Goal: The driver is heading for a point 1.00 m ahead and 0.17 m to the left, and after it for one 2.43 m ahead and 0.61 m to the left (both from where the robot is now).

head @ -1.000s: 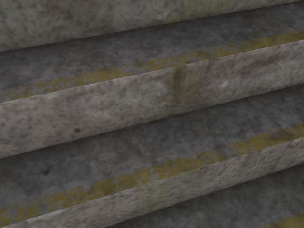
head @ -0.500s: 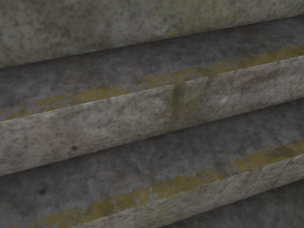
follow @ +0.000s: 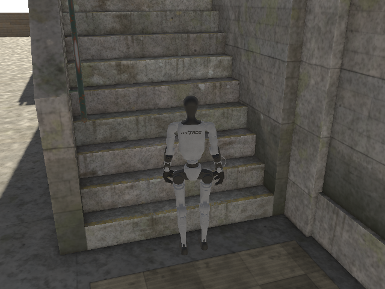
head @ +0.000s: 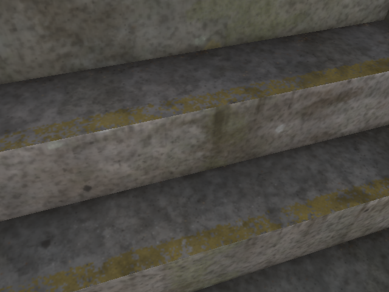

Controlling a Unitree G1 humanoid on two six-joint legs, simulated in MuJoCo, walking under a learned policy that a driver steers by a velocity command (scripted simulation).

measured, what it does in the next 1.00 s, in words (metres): stands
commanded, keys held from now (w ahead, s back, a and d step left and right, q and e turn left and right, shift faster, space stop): no key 1.00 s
